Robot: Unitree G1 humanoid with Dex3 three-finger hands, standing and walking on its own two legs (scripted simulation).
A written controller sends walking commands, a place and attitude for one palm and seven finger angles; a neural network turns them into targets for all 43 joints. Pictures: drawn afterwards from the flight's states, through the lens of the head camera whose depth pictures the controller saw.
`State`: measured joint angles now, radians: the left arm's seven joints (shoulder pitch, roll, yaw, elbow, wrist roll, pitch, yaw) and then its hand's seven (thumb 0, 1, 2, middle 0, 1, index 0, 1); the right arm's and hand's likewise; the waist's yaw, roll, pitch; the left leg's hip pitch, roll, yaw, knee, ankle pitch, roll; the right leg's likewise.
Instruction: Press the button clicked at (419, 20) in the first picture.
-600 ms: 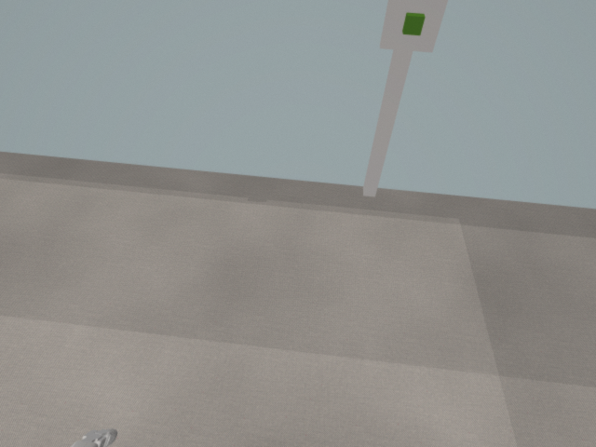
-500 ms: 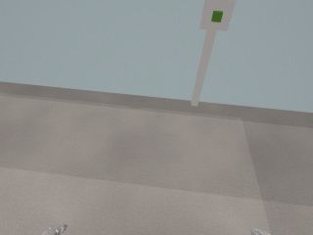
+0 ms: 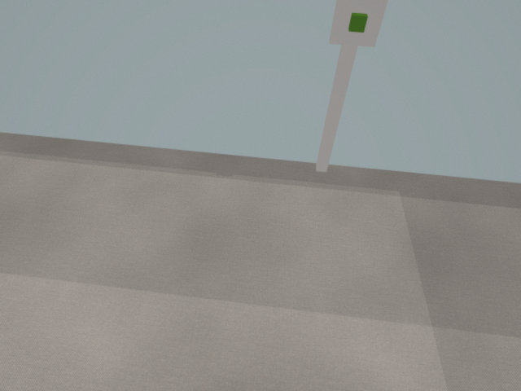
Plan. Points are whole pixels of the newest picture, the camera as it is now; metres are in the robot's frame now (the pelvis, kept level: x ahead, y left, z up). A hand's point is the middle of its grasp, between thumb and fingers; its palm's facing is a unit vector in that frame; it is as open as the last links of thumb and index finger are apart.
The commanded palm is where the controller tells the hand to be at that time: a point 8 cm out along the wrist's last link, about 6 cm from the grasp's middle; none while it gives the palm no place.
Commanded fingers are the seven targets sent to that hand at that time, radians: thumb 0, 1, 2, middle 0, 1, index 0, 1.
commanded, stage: stand and wait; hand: left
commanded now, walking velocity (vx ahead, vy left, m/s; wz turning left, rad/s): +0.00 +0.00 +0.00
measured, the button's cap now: (357, 22) +1.34 -0.29 +0.04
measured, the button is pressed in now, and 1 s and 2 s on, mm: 0 0 0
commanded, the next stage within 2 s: look at it before walking up in 0.22 s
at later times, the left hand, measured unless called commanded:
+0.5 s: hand out of the picture +0.07 +0.24 -0.15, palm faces -0.04 -0.94 -0.33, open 7.4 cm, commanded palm none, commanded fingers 0.00 0.90 0.90 -0.20 -0.30 -0.20 -0.30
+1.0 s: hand out of the picture +0.07 +0.24 -0.16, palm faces -0.04 -0.94 -0.33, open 7.4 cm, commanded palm none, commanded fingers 0.00 0.90 0.90 -0.20 -0.30 -0.20 -0.30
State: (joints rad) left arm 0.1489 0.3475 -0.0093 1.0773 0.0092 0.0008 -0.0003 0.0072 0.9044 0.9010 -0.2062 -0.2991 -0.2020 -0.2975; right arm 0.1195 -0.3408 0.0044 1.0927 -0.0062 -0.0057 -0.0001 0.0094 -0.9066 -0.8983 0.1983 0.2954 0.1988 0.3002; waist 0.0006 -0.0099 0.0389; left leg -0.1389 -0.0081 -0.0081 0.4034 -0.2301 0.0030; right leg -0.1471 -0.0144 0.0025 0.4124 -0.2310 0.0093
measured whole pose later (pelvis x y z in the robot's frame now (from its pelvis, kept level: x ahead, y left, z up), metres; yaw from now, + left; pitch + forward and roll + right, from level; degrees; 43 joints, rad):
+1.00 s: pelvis -0.01 -0.01 +0.00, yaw -1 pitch -2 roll +0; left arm 0.13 0.35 -0.01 1.09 0.01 -0.01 0.00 0.01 0.90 0.90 -0.21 -0.30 -0.20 -0.30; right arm 0.11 -0.34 0.01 1.12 0.00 -0.01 0.00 0.01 -0.91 -0.90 0.20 0.30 0.20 0.30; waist 0.00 -0.01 0.04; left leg -0.13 0.01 -0.01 0.36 -0.20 -0.01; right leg -0.14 0.00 0.01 0.37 -0.19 0.00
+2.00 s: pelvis +0.23 -0.01 +0.00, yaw -33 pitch +0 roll -1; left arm 0.18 0.28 0.11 0.93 0.04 0.03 -0.04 0.01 0.91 0.90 -0.20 -0.30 -0.19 -0.30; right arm 0.34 -0.17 -0.04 1.01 -0.01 -0.08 -0.03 0.00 -0.93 -0.90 0.20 0.30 0.20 0.30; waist 0.00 -0.06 0.02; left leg -0.10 0.06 0.28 0.38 -0.28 0.03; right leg -0.64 -0.08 -0.03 1.18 -0.16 0.02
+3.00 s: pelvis +0.55 -0.29 +0.00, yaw -58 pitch -1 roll -1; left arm 0.30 0.18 0.09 1.02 0.03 0.02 -0.03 0.01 0.91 0.90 -0.20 -0.30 -0.20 -0.30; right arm 0.21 -0.16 -0.05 0.98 -0.01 -0.07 -0.03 -0.02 -0.95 -0.90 0.20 0.30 0.20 0.30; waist 0.04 -0.05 0.05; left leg -0.19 0.09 0.25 0.46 -0.26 0.03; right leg -0.56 -0.09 -0.05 1.17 -0.29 0.02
